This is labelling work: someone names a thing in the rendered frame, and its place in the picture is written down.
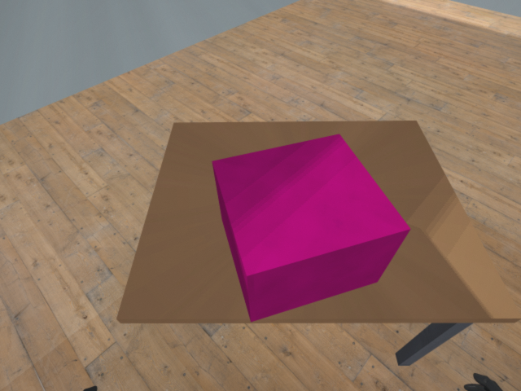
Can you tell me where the carton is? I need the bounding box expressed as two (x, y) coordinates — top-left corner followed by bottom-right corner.
(212, 134), (410, 322)

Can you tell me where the right robot hand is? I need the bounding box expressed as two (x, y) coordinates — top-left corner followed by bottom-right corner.
(464, 373), (503, 391)

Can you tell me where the table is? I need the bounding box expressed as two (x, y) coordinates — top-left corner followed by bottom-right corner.
(116, 121), (521, 366)

